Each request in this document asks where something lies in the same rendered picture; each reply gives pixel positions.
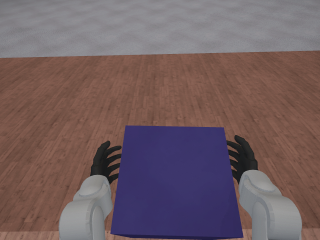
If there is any carton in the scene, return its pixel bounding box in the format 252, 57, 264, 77
110, 125, 244, 240

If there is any robot left hand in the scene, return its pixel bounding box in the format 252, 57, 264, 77
90, 140, 122, 185

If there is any right robot forearm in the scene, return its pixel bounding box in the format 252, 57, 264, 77
238, 170, 302, 240

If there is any left robot forearm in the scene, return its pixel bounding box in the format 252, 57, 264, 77
58, 175, 113, 240

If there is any robot right hand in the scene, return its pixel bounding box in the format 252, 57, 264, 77
226, 135, 258, 185

